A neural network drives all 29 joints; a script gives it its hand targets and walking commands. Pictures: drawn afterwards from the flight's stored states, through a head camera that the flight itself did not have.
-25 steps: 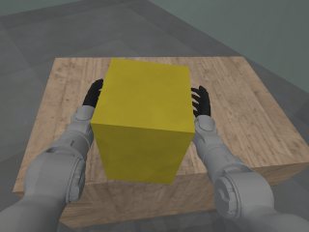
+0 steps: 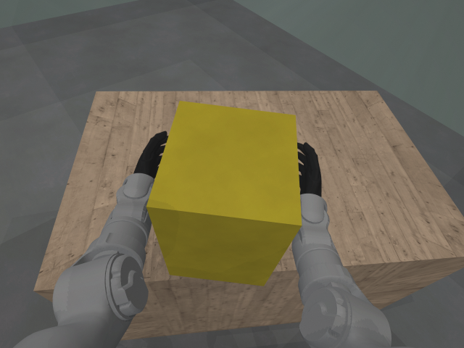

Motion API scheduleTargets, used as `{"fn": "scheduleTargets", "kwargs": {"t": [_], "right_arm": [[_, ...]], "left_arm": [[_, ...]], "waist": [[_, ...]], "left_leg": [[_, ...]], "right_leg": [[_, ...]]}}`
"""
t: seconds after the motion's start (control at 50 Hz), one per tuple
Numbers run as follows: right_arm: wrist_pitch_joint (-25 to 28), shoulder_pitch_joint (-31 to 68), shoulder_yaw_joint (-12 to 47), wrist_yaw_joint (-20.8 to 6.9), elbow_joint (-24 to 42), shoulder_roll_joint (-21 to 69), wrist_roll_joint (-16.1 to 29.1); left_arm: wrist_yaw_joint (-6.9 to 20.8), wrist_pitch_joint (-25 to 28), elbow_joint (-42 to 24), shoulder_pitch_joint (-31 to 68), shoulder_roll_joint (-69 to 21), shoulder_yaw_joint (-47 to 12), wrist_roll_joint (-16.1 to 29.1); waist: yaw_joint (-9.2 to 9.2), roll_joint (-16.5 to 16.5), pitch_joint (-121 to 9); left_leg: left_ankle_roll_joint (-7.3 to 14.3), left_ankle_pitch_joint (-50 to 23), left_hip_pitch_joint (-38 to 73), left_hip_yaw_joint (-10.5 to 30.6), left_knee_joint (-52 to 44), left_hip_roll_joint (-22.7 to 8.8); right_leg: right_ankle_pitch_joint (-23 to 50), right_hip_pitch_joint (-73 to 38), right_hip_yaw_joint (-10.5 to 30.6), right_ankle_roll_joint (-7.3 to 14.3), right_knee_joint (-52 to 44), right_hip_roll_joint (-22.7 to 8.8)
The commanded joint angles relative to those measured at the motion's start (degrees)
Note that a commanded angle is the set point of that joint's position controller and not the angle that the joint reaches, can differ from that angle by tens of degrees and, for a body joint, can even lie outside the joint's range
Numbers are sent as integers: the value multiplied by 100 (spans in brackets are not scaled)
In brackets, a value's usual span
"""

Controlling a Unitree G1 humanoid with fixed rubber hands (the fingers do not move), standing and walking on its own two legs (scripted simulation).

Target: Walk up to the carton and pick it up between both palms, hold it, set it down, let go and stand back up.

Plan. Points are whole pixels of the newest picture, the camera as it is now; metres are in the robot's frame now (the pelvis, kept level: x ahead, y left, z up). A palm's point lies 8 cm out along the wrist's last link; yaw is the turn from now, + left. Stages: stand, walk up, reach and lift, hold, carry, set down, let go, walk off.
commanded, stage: reach and lift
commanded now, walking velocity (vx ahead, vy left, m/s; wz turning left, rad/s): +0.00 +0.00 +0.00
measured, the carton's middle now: (226, 203) +0.38 -0.05 +0.01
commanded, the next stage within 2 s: none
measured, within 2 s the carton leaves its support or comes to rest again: leaves its support in 1.30 s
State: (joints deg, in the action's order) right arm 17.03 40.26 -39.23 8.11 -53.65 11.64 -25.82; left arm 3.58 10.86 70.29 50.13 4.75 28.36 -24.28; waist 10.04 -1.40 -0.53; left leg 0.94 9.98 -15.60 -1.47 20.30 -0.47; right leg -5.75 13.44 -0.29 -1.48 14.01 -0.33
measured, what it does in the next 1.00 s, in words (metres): stands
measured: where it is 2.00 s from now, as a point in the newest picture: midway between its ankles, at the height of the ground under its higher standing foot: outside the picture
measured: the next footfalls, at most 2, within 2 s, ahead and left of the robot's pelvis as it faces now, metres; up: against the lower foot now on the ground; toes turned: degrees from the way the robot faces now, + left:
none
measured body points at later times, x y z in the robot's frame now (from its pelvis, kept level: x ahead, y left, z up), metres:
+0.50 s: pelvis +0.02 +0.00 +0.00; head +0.05 +0.02 +0.45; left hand +0.45 +0.09 +0.05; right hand +0.37 -0.20 +0.06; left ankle +0.00 +0.10 -0.75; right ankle +0.01 -0.14 -0.75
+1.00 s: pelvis +0.01 -0.01 +0.00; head +0.06 +0.02 +0.45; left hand +0.45 +0.09 +0.05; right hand +0.37 -0.20 +0.05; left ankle +0.00 +0.10 -0.75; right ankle +0.01 -0.14 -0.75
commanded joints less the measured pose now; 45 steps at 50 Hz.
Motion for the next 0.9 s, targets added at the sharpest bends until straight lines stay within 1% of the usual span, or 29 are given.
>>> {"fn": "scheduleTargets", "kwargs": {"t": [0.0, 0.02, 0.06, 0.08, 0.1, 0.14, 0.2, 0.24, 0.26, 0.28, 0.32, 0.4, 0.44, 0.46, 0.52, 0.56, 0.6, 0.62, 0.64, 0.66, 0.68, 0.7, 0.72, 0.74, 0.76, 0.78, 0.8, 0.84, 0.88], "right_arm": [[303, 2252, 1958, -627, -301, 2981, -364], [330, 2226, 1976, -607, -317, 2974, -348], [370, 2086, 2158, -614, -407, 2955, -196], [448, 2162, 2180, -604, -271, 2920, -165], [485, 2179, 2282, -591, -263, 2986, -96], [520, 2112, 2365, -550, -270, 2981, -28], [581, 2074, 2405, -466, -296, 2846, 79], [605, 1940, 2550, -448, -351, 2850, 211], [631, 1957, 2550, -432, -323, 2806, 194], [670, 1964, 2632, -422, -287, 2834, 234], [662, 1805, 2717, -381, -277, 2906, 283], [681, 1905, 2734, -328, -178, 2847, 299], [690, 1899, 2835, -318, -140, 2800, 385], [707, 1887, 2841, -306, -158, 2790, 430], [672, 1907, 2686, -264, -127, 2726, 389], [644, 1810, 2603, -273, -237, 2627, 356], [661, 1908, 2559, -286, -134, 2584, 368], [659, 1952, 2547, -294, -152, 2570, 363], [681, 1999, 2595, -298, -85, 2620, 398], [630, 1891, 2549, -272, -228, 2651, 368], [634, 1947, 2586, -267, -170, 2686, 406], [626, 1919, 2534, -260, -288, 2675, 384], [648, 1888, 2575, -244, -291, 2684, 423], [677, 1889, 2582, -230, -313, 2630, 408], [693, 1900, 2604, -232, -300, 2655, 418], [713, 1924, 2621, -229, -269, 2650, 420], [747, 1975, 2575, -213, -247, 2697, 369], [748, 1965, 2606, -212, -313, 2682, 397], [757, 2003, 2619, -207, -364, 2689, 463]], "left_arm": [[691, 101, -418, 2752, -3155, -1051, -170], [690, 91, -445, 2728, -3198, -1110, -163], [668, 62, -615, 2608, -3210, -1177, -173], [660, 57, -728, 2600, -3297, -1299, -139], [660, 37, -671, 2505, -3295, -1300, -141], [672, 3, -675, 2391, -3321, -1343, -124], [705, -100, -888, 2345, -3450, -1583, -19], [702, -125, -969, 2204, -3468, -1593, -62], [708, -161, -937, 2114, -3472, -1598, -57], [702, -161, -1023, 2126, -3462, -1591, -62], [708, -165, -1124, 2061, -3452, -1584, -86], [716, -218, -1125, 2110, -3481, -1673, -58], [722, -288, -1110, 1933, -3499, -1646, -86], [717, -303, -1205, 1987, -3504, -1664, -91], [708, -357, -1281, 2127, -3505, -1673, -80], [698, -402, -1279, 2006, -3532, -1677, -116], [689, -436, -1293, 2042, -3563, -1698, -107], [681, -434, -1265, 2059, -3550, -1659, -120], [670, -434, -1249, 2054, -3553, -1660, -129], [685, -452, -1181, 2056, -3532, -1600, -173], [680, -439, -1260, 2112, -3547, -1594, -146], [675, -446, -1263, 2147, -3554, -1667, -109], [668, -424, -1328, 2165, -3560, -1678, -105], [688, -431, -1184, 2090, -3570, -1665, -119], [692, -402, -1230, 2103, -3559, -1600, -142], [689, -393, -1205, 2077, -3530, -1588, -142], [697, -379, -1167, 2103, -3543, -1634, -143], [669, -373, -1143, 2047, -3524, -1558, -174], [659, -357, -1195, 2160, -3534, -1615, -103]], "waist": [[-59, 378, -2491], [-37, 329, -2512], [-163, 456, -2406], [-151, 462, -2534], [-209, 455, -2481], [-185, 378, -2449], [-76, 393, -2277], [-146, 479, -2304], [-141, 420, -2271], [-214, 404, -2284], [-216, 330, -2297], [-177, 304, -2248], [-268, 290, -2129], [-285, 379, -2151], [-178, 340, -2159], [-149, 357, -2141], [-194, 436, -2181], [-227, 391, -2236], [-267, 409, -2245], [-181, 408, -2099], [-246, 401, -2195], [-151, 434, -2195], [-180, 447, -2277], [-159, 440, -2235], [-238, 429, -2277], [-243, 387, -2268], [-187, 392, -2356], [-251, 397, -2305], [-215, 449, -2275]], "left_leg": [[-324, -1446, 917, -294, -178, 42], [-325, -1443, 965, -304, -167, 53], [-358, -1689, 1093, -322, -149, 53], [-399, -1828, 1178, -315, -120, 33], [-368, -1945, 1114, -309, -78, 61], [-325, -1809, 950, -290, -115, 79], [-390, -2059, 1223, -265, -98, 35], [-402, -2243, 1335, -280, -44, 52], [-393, -2281, 1265, -263, -48, 38], [-378, -2334, 1186, -277, -60, 54], [-302, -1986, 960, -290, -170, 116], [-286, -1793, 1022, -285, -231, 83], [-280, -1892, 1065, -267, -218, 65], [-298, -1899, 1055, -267, -221, 83], [-279, -1640, 1058, -265, -286, 66], [-311, -1731, 1303, -266, -257, 42], [-336, -1796, 1337, -260, -234, 31], [-324, -1763, 1356, -271, -240, 44], [-317, -1736, 1304, -275, -244, 62], [-296, -1639, 1288, -296, -272, 82], [-300, -1640, 1260, -306, -294, 68], [-330, -1782, 1307, -271, -248, 46], [-329, -1852, 1301, -284, -212, 52], [-332, -1853, 1280, -270, -187, 50], [-305, -1773, 1166, -292, -208, 68], [-286, -1730, 1087, -296, -229, 75], [-283, -1686, 1003, -296, -229, 78], [-270, -1672, 987, -293, -280, 69], [-296, -1747, 1006, -272, -259, 54]], "right_leg": [[2478, -1510, -464, -77, 281, 203], [2461, -1512, -472, -73, 257, 208], [2513, -1509, -481, -57, 242, 209], [2551, -1471, -520, -62, 249, 237], [2729, -1551, -498, -55, 269, 219], [2822, -1725, -465, -73, 275, 191], [2827, -1559, -520, -79, 209, 241], [2993, -1623, -506, -64, 195, 230], [3026, -1680, -506, -69, 213, 238], [3156, -1763, -511, -84, 235, 223], [3340, -1995, -464, -142, 289, 150], [3084, -1836, -499, -152, 217, 163], [3006, -1865, -517, -120, 187, 190], [2918, -1831, -520, -98, 167, 186], [2576, -1615, -562, -115, 86, 195], [2446, -1444, -596, -83, 20, 238], [2270, -1306, -613, -59, -28, 244], [2184, -1300, -632, -51, -36, 266], [2187, -1329, -637, -50, -19, 263], [2233, -1337, -602, -65, -44, 233], [2166, -1329, -613, -64, -51, 230], [2235, -1264, -642, -52, -26, 249], [2303, -1297, -630, -37, -37, 243], [2357, -1240, -638, -36, -23, 242], [2300, -1296, -630, -35, -29, 233], [2409, -1407, -612, -56, 3, 225], [2481, -1419, -607, -59, 32, 211], [2469, -1466, -595, -64, 24, 217], [2448, -1402, -607, -60, 9, 214]]}}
